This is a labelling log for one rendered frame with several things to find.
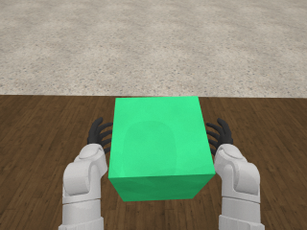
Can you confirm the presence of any carton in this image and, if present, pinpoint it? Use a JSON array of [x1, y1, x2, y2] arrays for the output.
[[108, 96, 216, 202]]

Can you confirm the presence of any robot right hand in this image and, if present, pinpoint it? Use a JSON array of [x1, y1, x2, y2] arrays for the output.
[[206, 118, 233, 156]]

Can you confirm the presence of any robot left forearm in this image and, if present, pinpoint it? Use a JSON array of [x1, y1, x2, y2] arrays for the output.
[[58, 144, 108, 230]]

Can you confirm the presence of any robot left hand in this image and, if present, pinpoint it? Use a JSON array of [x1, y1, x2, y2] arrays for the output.
[[87, 117, 113, 154]]

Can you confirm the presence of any robot right forearm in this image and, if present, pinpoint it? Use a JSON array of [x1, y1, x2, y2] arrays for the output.
[[214, 144, 265, 230]]

